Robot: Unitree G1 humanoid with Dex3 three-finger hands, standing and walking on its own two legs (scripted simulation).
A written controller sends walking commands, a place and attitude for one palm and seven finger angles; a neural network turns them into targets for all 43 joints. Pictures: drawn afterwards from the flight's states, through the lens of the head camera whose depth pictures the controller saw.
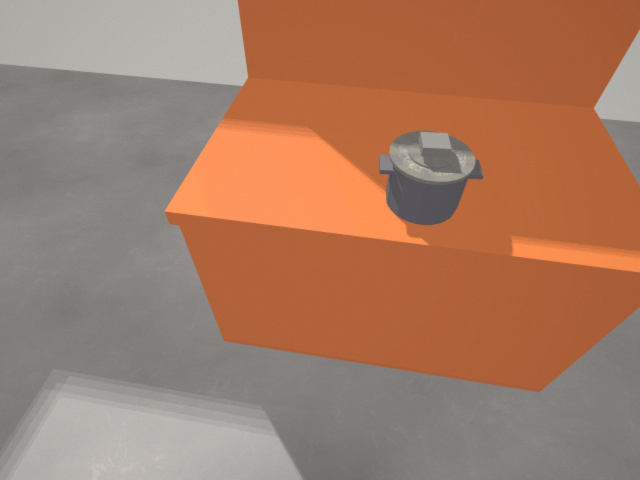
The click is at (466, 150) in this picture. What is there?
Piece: lid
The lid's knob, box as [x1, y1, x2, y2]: [418, 132, 451, 157]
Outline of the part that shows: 420,132 418,140 421,155 448,157 451,148 447,133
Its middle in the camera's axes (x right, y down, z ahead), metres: +0.22 -0.18 +0.76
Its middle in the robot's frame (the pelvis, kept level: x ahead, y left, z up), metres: +0.71 -0.19 +0.03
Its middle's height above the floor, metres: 0.81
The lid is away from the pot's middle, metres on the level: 0.00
